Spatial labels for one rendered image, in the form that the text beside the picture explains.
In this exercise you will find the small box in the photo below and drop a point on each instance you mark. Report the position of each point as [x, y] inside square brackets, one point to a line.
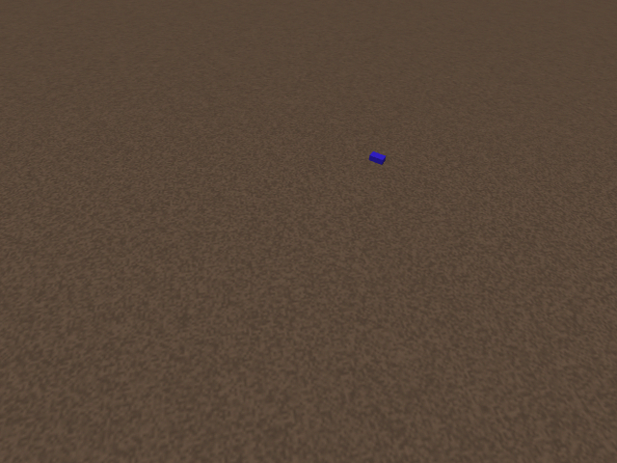
[377, 157]

